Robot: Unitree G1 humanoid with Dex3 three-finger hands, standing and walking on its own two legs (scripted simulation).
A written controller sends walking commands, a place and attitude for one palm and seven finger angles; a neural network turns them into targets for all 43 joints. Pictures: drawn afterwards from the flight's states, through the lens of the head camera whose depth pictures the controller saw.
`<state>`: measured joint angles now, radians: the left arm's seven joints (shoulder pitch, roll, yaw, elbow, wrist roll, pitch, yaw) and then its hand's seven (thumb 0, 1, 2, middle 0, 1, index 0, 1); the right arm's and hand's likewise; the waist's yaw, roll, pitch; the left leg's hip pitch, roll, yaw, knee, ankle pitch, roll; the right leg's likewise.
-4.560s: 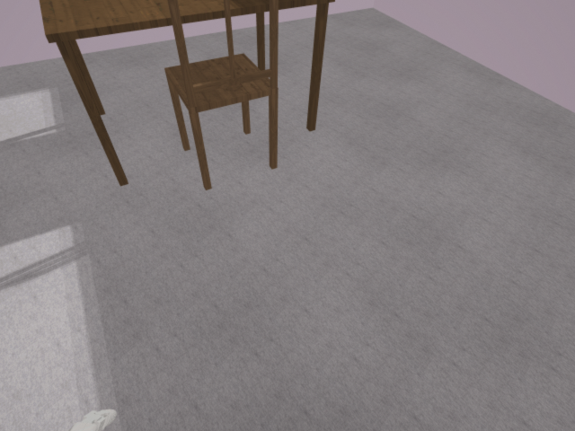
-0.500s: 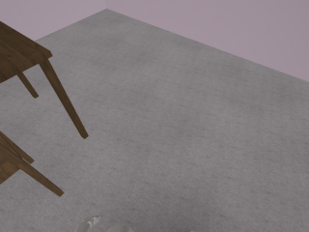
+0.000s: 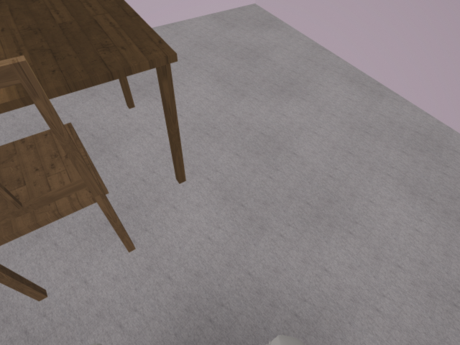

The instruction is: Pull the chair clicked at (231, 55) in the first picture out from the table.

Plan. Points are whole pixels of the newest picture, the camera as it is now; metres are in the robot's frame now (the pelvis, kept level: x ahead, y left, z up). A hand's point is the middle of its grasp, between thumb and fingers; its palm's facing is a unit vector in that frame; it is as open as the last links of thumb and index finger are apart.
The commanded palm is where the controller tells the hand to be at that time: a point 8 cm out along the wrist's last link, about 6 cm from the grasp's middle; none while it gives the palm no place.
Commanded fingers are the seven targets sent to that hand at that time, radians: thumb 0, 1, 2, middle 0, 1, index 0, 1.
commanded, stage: turn to face it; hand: left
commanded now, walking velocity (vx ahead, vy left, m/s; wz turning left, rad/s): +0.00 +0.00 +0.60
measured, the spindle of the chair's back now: out of the picture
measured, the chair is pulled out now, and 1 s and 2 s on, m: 0.00 0.00 0.00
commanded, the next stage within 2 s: take the last steps up to it in 1.00 s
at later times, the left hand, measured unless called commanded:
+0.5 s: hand out of the picture -0.02 +0.16 -0.16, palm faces +0.33 -0.91 -0.25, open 7.4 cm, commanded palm none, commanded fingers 0.00 0.90 0.90 -0.20 -0.30 -0.20 -0.30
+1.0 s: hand out of the picture -0.07 +0.21 -0.16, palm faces +0.51 -0.82 -0.25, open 7.4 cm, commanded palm none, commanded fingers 0.00 0.90 0.90 -0.20 -0.30 -0.20 -0.30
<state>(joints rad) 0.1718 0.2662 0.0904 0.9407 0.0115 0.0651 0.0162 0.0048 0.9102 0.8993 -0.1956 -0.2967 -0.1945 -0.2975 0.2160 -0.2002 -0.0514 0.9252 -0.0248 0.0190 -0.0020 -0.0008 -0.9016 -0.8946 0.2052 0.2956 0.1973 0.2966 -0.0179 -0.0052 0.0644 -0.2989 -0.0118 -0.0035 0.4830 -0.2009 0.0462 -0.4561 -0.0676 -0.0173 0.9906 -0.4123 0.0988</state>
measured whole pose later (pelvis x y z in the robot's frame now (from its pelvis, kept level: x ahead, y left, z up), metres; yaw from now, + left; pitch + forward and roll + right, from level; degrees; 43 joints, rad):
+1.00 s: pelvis -0.05 -0.01 +0.00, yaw +31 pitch -1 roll +0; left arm 0.15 0.24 0.05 0.94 0.01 0.06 0.02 0.00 0.91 0.90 -0.20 -0.30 -0.20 -0.30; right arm 0.20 -0.19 -0.02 0.95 -0.02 0.03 -0.01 0.00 -0.90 -0.89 0.21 0.30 0.20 0.30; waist -0.02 -0.02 0.07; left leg -0.18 -0.03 -0.02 0.45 -0.25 0.04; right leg -0.38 -0.07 -0.03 0.87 -0.43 0.08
